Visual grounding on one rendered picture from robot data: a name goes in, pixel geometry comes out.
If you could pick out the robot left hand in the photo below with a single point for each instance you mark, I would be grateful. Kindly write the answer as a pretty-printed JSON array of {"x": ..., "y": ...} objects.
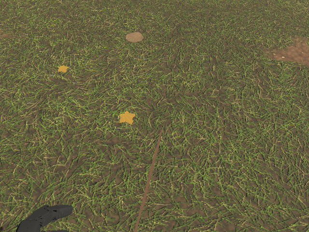
[{"x": 43, "y": 216}]

